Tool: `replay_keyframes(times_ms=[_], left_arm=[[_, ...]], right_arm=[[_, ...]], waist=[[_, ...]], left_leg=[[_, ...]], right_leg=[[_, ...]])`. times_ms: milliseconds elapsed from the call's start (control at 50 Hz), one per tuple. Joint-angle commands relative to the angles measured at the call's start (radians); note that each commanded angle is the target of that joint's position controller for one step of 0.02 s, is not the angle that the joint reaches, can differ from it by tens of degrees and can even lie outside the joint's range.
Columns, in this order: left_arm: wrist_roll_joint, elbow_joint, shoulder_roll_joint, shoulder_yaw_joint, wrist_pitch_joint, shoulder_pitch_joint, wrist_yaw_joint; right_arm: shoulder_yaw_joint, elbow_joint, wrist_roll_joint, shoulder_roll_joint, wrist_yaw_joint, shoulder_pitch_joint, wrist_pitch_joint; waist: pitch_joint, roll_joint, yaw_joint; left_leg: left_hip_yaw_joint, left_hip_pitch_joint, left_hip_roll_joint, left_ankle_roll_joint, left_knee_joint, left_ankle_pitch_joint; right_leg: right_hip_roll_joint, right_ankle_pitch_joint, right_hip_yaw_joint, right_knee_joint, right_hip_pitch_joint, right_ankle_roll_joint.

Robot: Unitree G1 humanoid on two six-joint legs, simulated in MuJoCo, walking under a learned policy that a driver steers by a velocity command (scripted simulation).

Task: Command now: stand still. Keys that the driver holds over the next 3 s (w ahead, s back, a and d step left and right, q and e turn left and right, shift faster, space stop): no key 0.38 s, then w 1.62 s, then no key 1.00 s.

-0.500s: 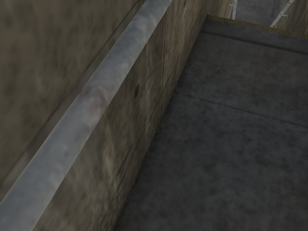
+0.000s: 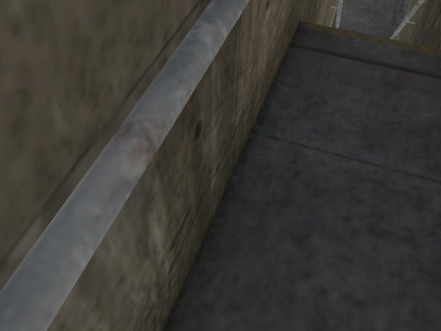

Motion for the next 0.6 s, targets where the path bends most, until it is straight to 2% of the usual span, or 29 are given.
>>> replay_keyframes(times_ms=[20, 40, 80, 100, 120, 140, 160, 180, 200, 240, 260, 300, 320, 340, 360, 380, 400, 420, 440, 460, 500, 560, 580, 600], left_arm=[[-0.021, -0.065, 0.148, 0.034, 0.003, -0.022, 0.003], [-0.011, -0.087, 0.136, 0.035, 0.034, -0.048, 0.016], [0.003, -0.093, 0.128, 0.039, 0.073, -0.039, 0.035], [0.009, -0.097, 0.116, 0.037, 0.074, -0.037, 0.034], [0.009, -0.097, 0.116, 0.041, 0.075, -0.036, 0.033], [0.003, -0.088, 0.12, 0.046, 0.069, -0.029, 0.031], [0.014, -0.083, 0.047, 0.012, 0.018, -0.038, 0.008], [0.01, -0.07, 0.038, 0.003, -0.007, -0.033, 0.0], [0.005, -0.065, 0.044, 0.002, -0.022, -0.037, -0.003], [-0.001, -0.063, 0.053, -0.002, -0.031, -0.042, -0.004], [-0.018, -0.069, 0.131, 0.029, 0.003, -0.026, 0.001], [-0.003, -0.092, 0.127, 0.033, 0.055, -0.049, 0.027], [-0.006, -0.101, 0.126, 0.037, 0.074, -0.06, 0.033], [0.013, -0.099, 0.106, 0.033, 0.073, -0.036, 0.032], [0.018, -0.085, 0.05, 0.007, 0.021, -0.038, 0.009], [0.006, -0.109, 0.051, 0.006, 0.009, -0.013, 0.001], [0.006, -0.056, 0.054, 0.004, -0.014, -0.008, -0.001], [0.0, -0.061, 0.067, 0.005, -0.025, -0.011, -0.004], [-0.018, -0.077, 0.137, 0.034, 0.017, -0.021, 0.004], [-0.007, -0.1, 0.113, 0.032, 0.038, -0.047, 0.013], [0.01, -0.099, 0.107, 0.033, 0.062, -0.036, 0.024], [0.01, -0.098, 0.108, 0.04, 0.066, -0.03, 0.028], [0.014, -0.088, 0.041, 0.008, 0.012, -0.033, 0.007], [0.008, -0.075, 0.036, 0.0, -0.014, -0.026, -0.001]], right_arm=[[-0.045, -0.043, -0.04, -0.23, 0.007, 0.11, -0.035], [-0.048, -0.045, -0.045, -0.217, 0.023, 0.054, -0.046], [-0.036, -0.054, -0.037, -0.162, 0.037, 0.011, -0.052], [-0.034, -0.05, -0.03, -0.15, 0.036, 0.009, -0.05], [-0.035, -0.051, -0.03, -0.147, 0.034, 0.011, -0.048], [-0.039, -0.043, -0.027, -0.157, 0.031, 0.021, -0.051], [-0.006, -0.048, 0.008, -0.025, 0.008, -0.045, -0.018], [0.0, -0.055, 0.012, -0.019, -0.004, -0.009, -0.005], [-0.006, -0.05, 0.01, -0.041, -0.01, 0.012, 0.0], [-0.012, -0.046, 0.003, -0.069, -0.013, 0.026, 0.003], [-0.04, -0.035, -0.036, -0.202, 0.004, 0.118, -0.03], [-0.04, -0.047, -0.046, -0.178, 0.03, 0.027, -0.047], [-0.033, -0.061, -0.048, -0.142, 0.039, 0.008, -0.053], [-0.034, -0.043, -0.029, -0.146, 0.038, 0.007, -0.05], [-0.003, -0.044, 0.009, -0.017, 0.013, -0.046, -0.018], [0.024, -0.081, -0.006, 0.016, 0.006, -0.105, -0.011], [-0.01, -0.058, 0.008, -0.058, -0.005, -0.007, -0.006], [-0.013, -0.053, 0.003, -0.073, -0.011, 0.019, -0.001], [-0.041, -0.055, -0.04, -0.202, 0.003, 0.108, -0.028], [-0.044, -0.033, -0.038, -0.196, 0.017, 0.073, -0.039], [-0.03, -0.045, -0.033, -0.136, 0.028, 0.017, -0.045], [-0.032, -0.046, -0.033, -0.136, 0.03, 0.013, -0.047], [-0.005, -0.044, 0.007, -0.022, 0.009, -0.041, -0.017], [0.0, -0.052, 0.01, -0.019, -0.001, -0.006, -0.007]], waist=[[-0.179, -0.05, -0.04], [-0.136, -0.028, -0.017], [-0.099, 0.01, -0.004], [-0.091, 0.029, 0.004], [-0.075, 0.03, 0.004], [-0.072, 0.029, 0.003], [-0.009, 0.021, 0.027], [-0.055, -0.007, -0.001], [-0.073, -0.01, -0.011], [-0.097, -0.019, -0.017], [-0.182, -0.046, -0.037], [-0.107, -0.02, -0.009], [-0.095, -0.012, -0.007], [-0.084, 0.035, 0.012], [-0.013, 0.038, 0.029], [-0.011, 0.007, 0.054], [-0.085, 0.029, -0.011], [-0.104, -0.003, -0.02], [-0.173, -0.053, -0.048], [-0.138, -0.021, -0.015], [-0.079, 0.008, 0.0], [-0.054, 0.006, 0.004], [-0.005, 0.007, 0.021], [-0.053, -0.017, -0.005]], left_leg=[[-0.036, 0.025, 0.066, 0.046, -0.045, 0.046], [-0.045, -0.035, 0.071, 0.048, -0.067, 0.031], [-0.043, -0.091, 0.063, 0.048, -0.076, 0.004], [-0.052, -0.097, 0.067, 0.048, -0.089, -0.012], [-0.055, -0.1, 0.066, 0.048, -0.096, -0.028], [-0.051, -0.096, 0.062, 0.047, -0.092, -0.047], [0.002, -0.044, -0.004, 0.039, -0.024, 0.054], [0.01, 0.038, -0.002, 0.038, -0.006, 0.085], [0.006, 0.052, 0.004, 0.043, 0.001, 0.097], [0.003, 0.063, 0.009, 0.052, 0.008, 0.11], [-0.034, 0.025, 0.057, 0.048, -0.041, 0.012], [-0.043, -0.074, 0.056, 0.045, -0.075, -0.003], [-0.046, -0.09, 0.059, 0.053, -0.09, -0.015], [-0.052, -0.092, 0.06, 0.048, -0.095, -0.032], [0.001, -0.045, -0.008, 0.037, -0.027, 0.047], [-0.056, 0.033, 0.045, 0.054, -0.043, 0.208], [0.001, 0.072, 0.019, 0.05, 0.011, 0.133], [0.006, 0.066, 0.011, 0.052, 0.018, 0.107], [-0.039, 0.028, 0.063, 0.054, -0.045, 0.01], [-0.044, -0.028, 0.061, 0.053, -0.063, -0.035], [-0.043, -0.077, 0.055, 0.047, -0.084, -0.068], [-0.048, -0.07, 0.055, 0.042, -0.104, -0.06], [0.002, -0.012, -0.006, 0.037, -0.032, 0.043], [0.007, 0.065, 0.0, 0.038, -0.016, 0.074]], right_leg=[[-0.119, 0.117, 0.112, -0.019, 0.115, 0.005], [-0.122, 0.136, 0.115, -0.017, 0.135, 0.01], [-0.123, 0.137, 0.121, -0.018, 0.161, 0.004], [-0.122, 0.124, 0.121, -0.021, 0.162, 0.005], [-0.12, 0.111, 0.12, -0.03, 0.155, 0.005], [-0.123, 0.094, 0.121, -0.033, 0.149, 0.006], [-0.11, 0.075, 0.069, -0.065, -0.022, -0.012], [-0.105, 0.051, 0.071, -0.072, -0.057, -0.014], [-0.1, 0.047, 0.065, -0.062, -0.062, -0.012], [-0.098, 0.053, 0.066, -0.047, -0.06, -0.009], [-0.122, 0.073, 0.118, -0.024, 0.1, 0.004], [-0.12, 0.103, 0.122, -0.022, 0.143, 0.001], [-0.118, 0.073, 0.125, -0.032, 0.152, -0.006], [-0.125, 0.078, 0.126, -0.034, 0.146, 0.004], [-0.115, 0.049, 0.074, -0.068, -0.026, -0.011], [-0.085, -0.058, 0.047, -0.11, -0.124, -0.015], [-0.098, 0.026, 0.063, -0.056, -0.059, -0.012], [-0.093, 0.052, 0.062, -0.04, -0.057, -0.014], [-0.112, 0.057, 0.114, -0.025, 0.087, 0.0], [-0.125, 0.046, 0.123, -0.037, 0.107, 0.008], [-0.126, 0.011, 0.133, -0.057, 0.108, 0.009], [-0.121, 0.017, 0.13, -0.075, 0.108, 0.009], [-0.113, 0.014, 0.08, -0.1, -0.055, -0.009], [-0.107, -0.003, 0.079, -0.101, -0.08, -0.01]])
Next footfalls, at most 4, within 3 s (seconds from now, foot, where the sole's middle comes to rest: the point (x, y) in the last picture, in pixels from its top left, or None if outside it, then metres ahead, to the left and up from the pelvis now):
none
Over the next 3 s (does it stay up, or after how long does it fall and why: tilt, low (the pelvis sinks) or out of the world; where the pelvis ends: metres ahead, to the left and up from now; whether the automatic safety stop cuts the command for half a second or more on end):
stays up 0.00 0.00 0.00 its command is cut before an obstacle after 0.4 s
